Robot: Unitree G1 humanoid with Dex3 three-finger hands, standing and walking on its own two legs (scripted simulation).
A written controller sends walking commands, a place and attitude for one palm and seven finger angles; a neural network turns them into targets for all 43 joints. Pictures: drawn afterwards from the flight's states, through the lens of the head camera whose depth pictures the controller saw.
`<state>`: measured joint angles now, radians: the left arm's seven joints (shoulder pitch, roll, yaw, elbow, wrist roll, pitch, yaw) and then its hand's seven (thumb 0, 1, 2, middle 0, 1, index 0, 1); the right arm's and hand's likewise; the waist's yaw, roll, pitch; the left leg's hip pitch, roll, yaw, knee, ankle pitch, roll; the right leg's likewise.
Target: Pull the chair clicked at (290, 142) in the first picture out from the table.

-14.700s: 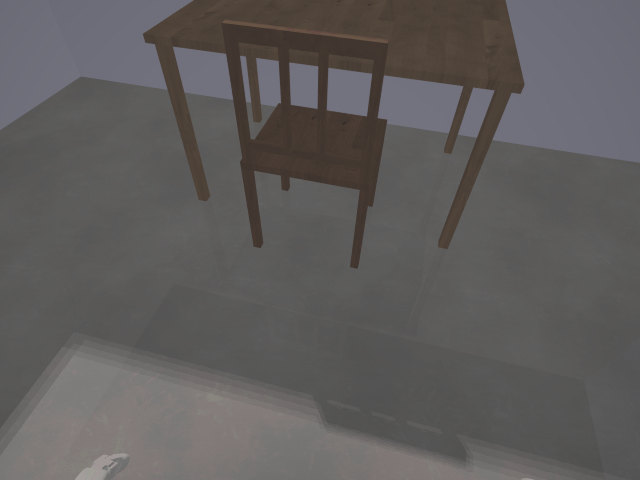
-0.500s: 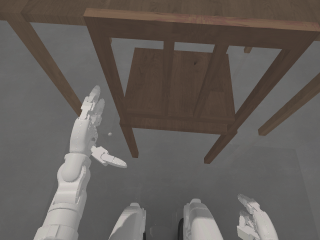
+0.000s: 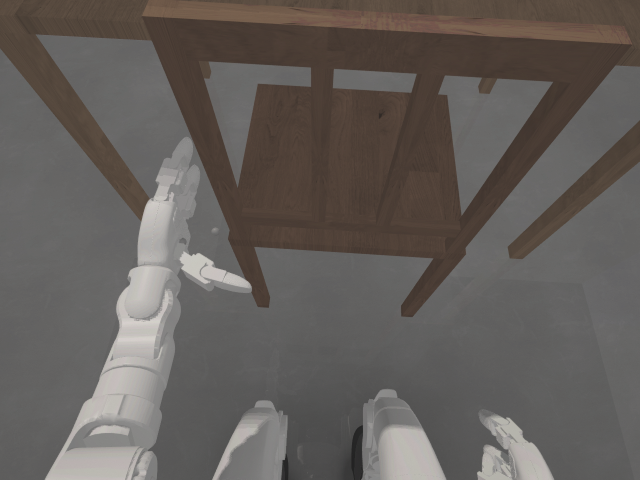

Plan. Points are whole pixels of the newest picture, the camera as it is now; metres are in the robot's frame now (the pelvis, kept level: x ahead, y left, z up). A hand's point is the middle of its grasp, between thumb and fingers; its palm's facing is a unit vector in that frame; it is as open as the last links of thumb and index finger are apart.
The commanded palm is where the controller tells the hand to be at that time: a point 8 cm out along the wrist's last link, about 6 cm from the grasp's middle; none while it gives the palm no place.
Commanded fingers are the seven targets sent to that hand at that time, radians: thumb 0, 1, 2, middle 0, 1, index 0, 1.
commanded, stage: push the fingers through the gap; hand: left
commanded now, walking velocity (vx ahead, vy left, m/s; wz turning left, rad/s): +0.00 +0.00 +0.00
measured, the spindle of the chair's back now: (320, 158) +0.51 +0.01 +0.03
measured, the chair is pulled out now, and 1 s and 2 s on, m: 0.00 0.00 0.00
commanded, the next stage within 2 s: hook a spindle and tug to test in 1.06 s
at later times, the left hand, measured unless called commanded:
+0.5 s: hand (221, 191) +0.46 +0.13 +0.02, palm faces -0.04 -1.00 -0.06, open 16.9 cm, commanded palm +0.45 +0.18 +0.03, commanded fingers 0.00 -0.50 0.30 -0.06 -0.08 -0.06 -0.08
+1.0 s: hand (226, 180) +0.48 +0.13 +0.02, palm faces -0.04 -1.00 -0.05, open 16.9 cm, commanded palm +0.46 +0.18 +0.03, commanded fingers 0.00 -0.50 0.30 -0.06 -0.08 -0.06 -0.08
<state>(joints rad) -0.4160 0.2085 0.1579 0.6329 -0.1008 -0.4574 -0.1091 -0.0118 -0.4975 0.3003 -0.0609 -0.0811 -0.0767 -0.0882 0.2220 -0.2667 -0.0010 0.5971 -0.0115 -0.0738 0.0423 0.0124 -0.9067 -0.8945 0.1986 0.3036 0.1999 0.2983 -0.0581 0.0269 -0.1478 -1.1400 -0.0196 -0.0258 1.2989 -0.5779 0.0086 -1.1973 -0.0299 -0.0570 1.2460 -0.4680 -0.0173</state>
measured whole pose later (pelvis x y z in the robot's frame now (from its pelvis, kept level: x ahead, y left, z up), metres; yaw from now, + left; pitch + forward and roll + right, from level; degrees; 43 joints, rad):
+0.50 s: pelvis +0.00 +0.00 +0.00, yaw -1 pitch +26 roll -1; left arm -0.67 0.27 0.27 0.90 -0.07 -0.51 -0.12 -0.01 -0.50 0.30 -0.06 -0.08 -0.06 -0.08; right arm 0.27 -0.28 0.00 0.63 -0.03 -0.07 0.06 0.01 -0.91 -0.89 0.20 0.30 0.20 0.30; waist -0.11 0.03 -0.15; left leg -1.19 -0.01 -0.01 1.31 -0.58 0.02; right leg -1.25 -0.02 -0.05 1.25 -0.46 -0.01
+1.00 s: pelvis +0.00 +0.01 +0.00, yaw -2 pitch +27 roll -2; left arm -0.74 0.29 0.29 0.99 -0.05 -0.52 -0.10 -0.01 -0.50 0.30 -0.06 -0.08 -0.06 -0.08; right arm 0.30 -0.27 0.00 0.62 -0.04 -0.02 0.08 0.01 -0.91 -0.89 0.20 0.30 0.20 0.30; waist -0.13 0.04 -0.14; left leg -1.21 -0.01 -0.01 1.31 -0.58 0.02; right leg -1.26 -0.01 -0.04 1.24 -0.45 0.00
